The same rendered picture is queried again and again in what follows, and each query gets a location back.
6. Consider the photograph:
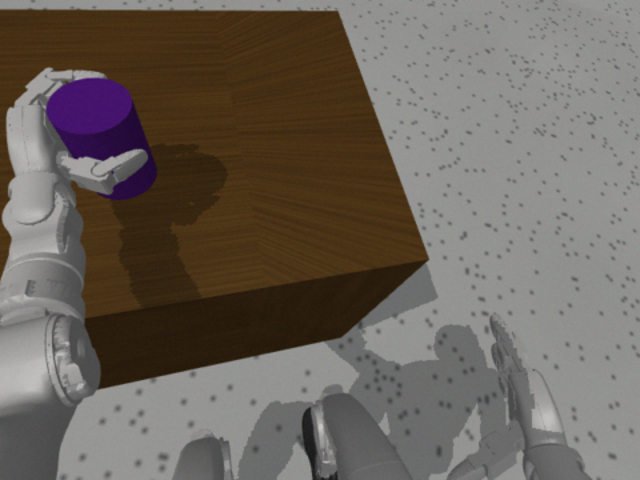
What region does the right robot arm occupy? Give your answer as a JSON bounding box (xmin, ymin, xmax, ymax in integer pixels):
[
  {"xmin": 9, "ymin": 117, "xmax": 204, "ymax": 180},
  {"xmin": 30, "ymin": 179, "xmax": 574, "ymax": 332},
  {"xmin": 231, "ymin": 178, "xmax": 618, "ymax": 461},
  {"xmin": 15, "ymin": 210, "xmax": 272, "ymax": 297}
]
[{"xmin": 523, "ymin": 444, "xmax": 593, "ymax": 480}]

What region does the right robot foot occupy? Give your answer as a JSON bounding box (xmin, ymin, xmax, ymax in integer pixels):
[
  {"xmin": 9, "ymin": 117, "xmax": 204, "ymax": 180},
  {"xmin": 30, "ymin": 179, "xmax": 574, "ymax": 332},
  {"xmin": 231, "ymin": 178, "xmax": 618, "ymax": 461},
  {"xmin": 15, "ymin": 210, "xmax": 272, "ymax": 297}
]
[{"xmin": 302, "ymin": 407, "xmax": 338, "ymax": 480}]

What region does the left robot hand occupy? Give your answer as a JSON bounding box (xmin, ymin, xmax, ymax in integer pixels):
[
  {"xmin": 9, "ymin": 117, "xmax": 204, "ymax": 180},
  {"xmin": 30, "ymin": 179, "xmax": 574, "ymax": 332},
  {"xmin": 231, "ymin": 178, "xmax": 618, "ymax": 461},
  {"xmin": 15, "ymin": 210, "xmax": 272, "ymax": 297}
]
[{"xmin": 6, "ymin": 67, "xmax": 148, "ymax": 195}]

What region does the can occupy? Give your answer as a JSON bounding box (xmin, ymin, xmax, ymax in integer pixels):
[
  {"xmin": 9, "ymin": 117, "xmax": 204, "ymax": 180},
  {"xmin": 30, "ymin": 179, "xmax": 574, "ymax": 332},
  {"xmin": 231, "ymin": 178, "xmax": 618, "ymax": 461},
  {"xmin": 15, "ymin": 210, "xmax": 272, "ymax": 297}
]
[{"xmin": 46, "ymin": 78, "xmax": 157, "ymax": 200}]

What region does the left robot arm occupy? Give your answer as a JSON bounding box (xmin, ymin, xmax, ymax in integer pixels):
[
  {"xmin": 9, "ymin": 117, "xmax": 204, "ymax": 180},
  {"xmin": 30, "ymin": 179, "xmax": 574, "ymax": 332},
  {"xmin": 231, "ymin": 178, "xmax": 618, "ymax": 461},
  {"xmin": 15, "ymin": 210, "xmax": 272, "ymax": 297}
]
[{"xmin": 0, "ymin": 172, "xmax": 101, "ymax": 480}]

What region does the right robot hand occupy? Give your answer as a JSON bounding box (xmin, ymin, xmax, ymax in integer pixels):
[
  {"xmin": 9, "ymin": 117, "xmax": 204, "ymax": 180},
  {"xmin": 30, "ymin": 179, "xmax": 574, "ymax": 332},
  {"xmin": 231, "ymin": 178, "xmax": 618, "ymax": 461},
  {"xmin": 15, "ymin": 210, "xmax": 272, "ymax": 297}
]
[{"xmin": 446, "ymin": 313, "xmax": 568, "ymax": 480}]

